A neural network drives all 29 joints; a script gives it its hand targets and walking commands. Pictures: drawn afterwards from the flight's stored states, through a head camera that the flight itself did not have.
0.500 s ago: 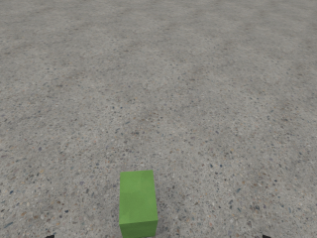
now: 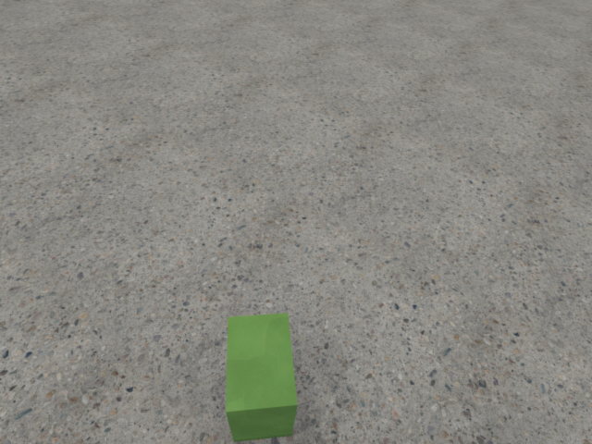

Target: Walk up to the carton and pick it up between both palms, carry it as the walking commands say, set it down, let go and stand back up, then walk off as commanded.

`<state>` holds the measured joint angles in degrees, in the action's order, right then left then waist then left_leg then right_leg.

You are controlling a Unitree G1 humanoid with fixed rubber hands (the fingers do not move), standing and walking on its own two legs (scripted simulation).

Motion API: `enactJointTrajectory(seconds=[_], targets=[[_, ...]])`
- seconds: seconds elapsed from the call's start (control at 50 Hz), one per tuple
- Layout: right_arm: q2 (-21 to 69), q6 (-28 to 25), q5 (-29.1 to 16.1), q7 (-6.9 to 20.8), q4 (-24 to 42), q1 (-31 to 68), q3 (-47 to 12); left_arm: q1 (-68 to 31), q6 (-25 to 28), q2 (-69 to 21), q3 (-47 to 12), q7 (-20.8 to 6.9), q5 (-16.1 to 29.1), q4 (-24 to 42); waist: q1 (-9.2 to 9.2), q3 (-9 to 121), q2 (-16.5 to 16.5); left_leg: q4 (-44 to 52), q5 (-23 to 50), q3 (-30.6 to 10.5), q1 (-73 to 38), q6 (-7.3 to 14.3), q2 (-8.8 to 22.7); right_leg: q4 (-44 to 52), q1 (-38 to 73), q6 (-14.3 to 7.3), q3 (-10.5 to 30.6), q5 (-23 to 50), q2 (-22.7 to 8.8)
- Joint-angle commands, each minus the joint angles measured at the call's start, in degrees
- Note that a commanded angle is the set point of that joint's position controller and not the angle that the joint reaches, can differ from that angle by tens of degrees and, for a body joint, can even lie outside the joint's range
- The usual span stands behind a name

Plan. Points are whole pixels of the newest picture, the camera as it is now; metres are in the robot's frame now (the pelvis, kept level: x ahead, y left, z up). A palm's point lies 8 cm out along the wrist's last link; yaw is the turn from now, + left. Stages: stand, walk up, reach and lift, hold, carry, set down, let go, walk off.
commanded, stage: stand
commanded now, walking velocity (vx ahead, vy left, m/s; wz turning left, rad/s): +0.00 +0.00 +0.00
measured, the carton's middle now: (260, 378) +0.45 +0.08 -0.63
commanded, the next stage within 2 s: walk off in 0.38 s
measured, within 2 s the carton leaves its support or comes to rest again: neither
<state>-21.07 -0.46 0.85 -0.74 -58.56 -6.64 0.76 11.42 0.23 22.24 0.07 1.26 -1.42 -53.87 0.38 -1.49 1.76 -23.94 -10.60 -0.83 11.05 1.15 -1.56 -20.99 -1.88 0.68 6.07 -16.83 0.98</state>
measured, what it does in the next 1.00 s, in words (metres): walks ahead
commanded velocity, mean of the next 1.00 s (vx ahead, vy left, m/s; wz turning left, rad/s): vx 0.23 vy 0.00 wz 0.00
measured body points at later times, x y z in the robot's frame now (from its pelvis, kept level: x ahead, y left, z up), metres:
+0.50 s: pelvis +0.00 +0.00 +0.00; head +0.00 +0.01 +0.45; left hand +0.08 +0.31 -0.12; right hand +0.10 -0.32 -0.11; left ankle +0.03 +0.10 -0.74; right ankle -0.06 -0.14 -0.74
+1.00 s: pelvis +0.10 +0.03 -0.01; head +0.11 +0.05 +0.44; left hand +0.09 +0.30 -0.16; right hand +0.12 -0.24 -0.14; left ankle +0.06 +0.11 -0.74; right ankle +0.00 -0.11 -0.66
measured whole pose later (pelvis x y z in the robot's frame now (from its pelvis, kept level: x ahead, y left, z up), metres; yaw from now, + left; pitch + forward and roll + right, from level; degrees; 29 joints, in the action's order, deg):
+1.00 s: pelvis +0.10 +0.03 -0.01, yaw +3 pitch -1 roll +0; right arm -15.4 -3.9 1.1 0.5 -61.0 -18.1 1.1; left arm 19.7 1.9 16.7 0.8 -0.7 -2.3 -57.9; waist -0.1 -1.5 1.9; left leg -29.5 -19.3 4.3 9.5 3.2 -1.4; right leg -62.9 -18.0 -1.1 -0.1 -24.3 -2.6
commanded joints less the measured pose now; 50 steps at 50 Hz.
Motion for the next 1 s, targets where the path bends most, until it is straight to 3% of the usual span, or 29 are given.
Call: enactJointTrajectory(seconds=[0.0,0.54,0.58,0.62,0.66,0.68,0.74,0.76,0.78,0.82,0.84,0.86,0.88,0.9,0.92,0.94,0.96,0.98], targets=[[-10.17,-0.61,-0.06,-0.22,2.21,2.44,1.73,-0.94,0.60,8.94,1.72,0.20,0.06,2.04,0.01,0.95,-1.60,3.35,7.58,-7.51,-5.74,0.43,7.11,3.99,-7.16,-1.37,3.52,8.37,-5.63],[-10.95,-0.77,-0.30,-0.17,0.11,3.25,1.36,-2.55,0.72,9.65,1.62,0.02,0.37,-0.91,-0.01,1.24,-1.74,3.96,9.66,-8.15,-6.42,0.63,7.34,5.11,-6.13,-1.60,2.87,9.07,-6.16],[-5.40,0.29,-0.60,0.10,-1.94,0.54,-0.02,-0.09,-0.29,3.17,0.05,-0.11,0.39,-2.96,0.14,1.43,-2.43,6.03,-1.67,-8.41,-5.10,-0.24,7.37,5.64,-6.30,-0.81,1.72,0.36,-5.96],[-6.96,1.71,-0.04,0.48,-2.30,-1.41,0.14,2.47,-1.29,4.62,0.35,0.02,-0.46,-2.83,-0.14,-1.74,-4.38,6.16,-14.29,-9.39,-1.36,0.16,6.77,3.01,-8.41,-1.76,0.03,-10.25,-4.63],[-7.24,1.92,0.15,0.74,-1.69,-0.76,0.33,3.00,-1.20,5.65,0.59,-0.03,-0.81,-2.29,-0.53,-4.35,-2.43,4.17,-21.92,-8.72,2.94,1.06,5.62,3.44,-10.12,-2.97,1.31,-16.88,-5.32],[-6.98,1.67,0.19,0.84,-1.26,-0.19,0.35,3.61,-0.94,6.14,0.79,0.01,-0.89,-2.15,-0.98,-5.35,-0.32,1.83,-22.34,-7.63,5.64,1.28,4.78,4.57,-9.36,-3.89,3.24,-19.15,-6.46],[-3.83,-0.10,0.69,1.37,1.34,3.14,-0.12,9.16,-0.25,8.31,1.92,0.40,-0.66,-3.53,-3.11,-8.46,9.66,-11.68,-15.51,1.04,17.93,-0.03,0.86,11.86,-1.27,-8.64,15.24,-25.64,-14.75],[-3.27,-0.85,1.15,1.55,2.30,4.02,-0.15,9.84,0.08,8.19,2.19,0.44,-0.58,-3.69,-3.21,-10.25,9.33,-13.94,-13.84,2.21,20.06,-0.42,3.15,12.26,-1.01,-10.43,17.37,-23.12,-17.94],[-2.93,-1.56,1.33,1.73,3.00,4.35,-0.18,10.17,0.50,7.14,2.19,0.34,-0.53,-3.68,-3.16,-10.55,7.96,-15.02,-14.28,2.56,20.73,-0.63,4.30,11.33,-0.55,-11.08,17.26,-16.73,-18.83],[-1.22,-2.68,1.11,2.15,3.70,2.24,-0.27,9.73,1.15,6.20,2.29,-0.04,-0.38,-3.59,-1.73,-8.70,6.63,-10.60,-13.25,4.05,16.50,-0.42,4.35,7.14,-0.49,-9.98,12.16,-2.65,-17.32],[-0.58,-3.01,0.76,2.20,2.62,-2.31,-0.10,7.70,1.32,5.81,2.15,-0.27,-0.13,-3.12,0.78,-6.86,5.80,-5.87,-9.72,5.63,7.45,-0.09,2.72,3.39,-5.20,-8.17,7.78,2.44,-15.01],[-1.89,-3.26,0.51,1.92,0.10,-10.76,0.85,5.26,1.74,4.92,1.91,-0.62,0.21,-2.08,4.77,-3.09,2.45,-3.15,-7.00,4.31,-6.95,0.70,1.54,-4.83,-12.59,-5.87,3.30,10.43,-11.46],[-7.83,-3.56,0.72,1.21,-2.65,-21.85,2.97,3.19,2.55,2.48,1.55,-1.19,0.55,0.31,9.02,0.42,-11.05,3.46,-10.76,-13.77,-20.29,4.97,12.49,-25.81,-24.70,-3.06,-5.21,12.92,-4.49],[-12.00,-3.12,-0.06,1.07,-5.78,-30.41,4.01,2.60,3.20,0.75,1.66,-1.36,-0.79,2.28,9.29,3.40,-21.26,10.74,-4.93,-31.98,-25.72,8.73,22.90,-40.45,-35.99,-1.81,-7.76,-14.24,0.12],[-7.17,-3.09,-0.19,1.14,-6.31,-28.65,2.84,0.95,3.03,1.32,2.08,-1.40,-1.44,1.97,7.26,0.65,-11.72,9.27,-1.88,-31.52,-23.41,10.18,23.66,-49.04,-39.34,-2.69,-2.88,-16.05,-3.07],[-4.45,-3.27,0.16,0.97,-4.50,-23.84,2.34,0.83,3.27,-0.73,1.50,-1.93,-1.16,2.10,4.97,-2.30,-5.87,8.22,0.30,-26.04,-18.76,10.50,22.73,-50.74,-40.08,-2.89,-2.96,-10.44,-6.23],[-2.40,-3.49,0.34,0.90,-3.34,-19.42,1.83,0.90,3.50,-1.43,1.50,-2.38,-0.88,2.18,2.89,-3.48,-3.14,9.41,1.76,-21.62,-14.59,9.28,20.58,-49.19,-38.31,-2.49,-3.58,-5.46,-7.91],[-1.06,-3.76,0.24,0.79,-2.87,-17.07,1.39,1.03,3.33,-1.68,1.82,-2.64,-1.07,2.46,1.24,-4.68,-4.00,11.00,3.99,-17.57,-10.46,7.96,18.38,-46.73,-36.04,-1.67,-4.26,-2.72,-8.81]])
